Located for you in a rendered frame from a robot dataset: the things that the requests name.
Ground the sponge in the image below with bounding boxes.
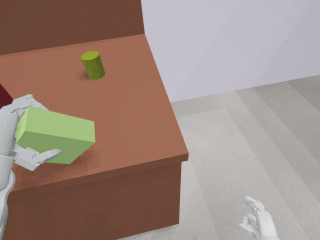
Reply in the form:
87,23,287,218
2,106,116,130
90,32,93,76
14,106,96,164

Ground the right robot hand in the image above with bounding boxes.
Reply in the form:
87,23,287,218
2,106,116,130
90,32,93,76
239,196,279,240

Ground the left robot hand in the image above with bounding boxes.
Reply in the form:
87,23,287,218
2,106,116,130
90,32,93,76
0,94,62,171

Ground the robot left forearm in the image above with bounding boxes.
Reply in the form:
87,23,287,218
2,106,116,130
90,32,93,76
0,155,16,240

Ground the table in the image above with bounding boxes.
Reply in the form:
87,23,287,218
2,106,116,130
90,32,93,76
0,0,189,240

